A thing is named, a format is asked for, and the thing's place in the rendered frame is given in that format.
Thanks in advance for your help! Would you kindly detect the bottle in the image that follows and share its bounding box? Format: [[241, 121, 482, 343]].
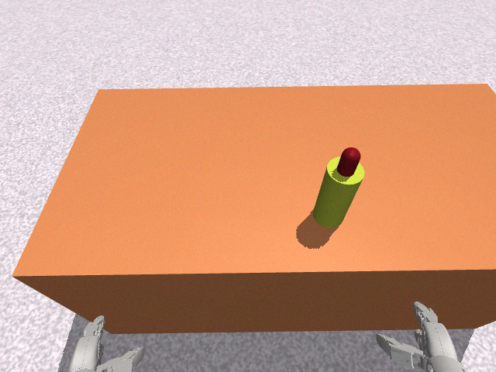
[[313, 147, 364, 229]]

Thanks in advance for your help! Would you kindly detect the right robot arm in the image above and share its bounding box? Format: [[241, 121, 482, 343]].
[[426, 355, 467, 372]]

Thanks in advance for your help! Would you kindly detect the right robot hand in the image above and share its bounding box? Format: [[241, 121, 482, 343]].
[[376, 301, 458, 371]]

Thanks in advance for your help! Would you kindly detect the left robot hand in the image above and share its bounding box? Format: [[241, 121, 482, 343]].
[[68, 315, 145, 372]]

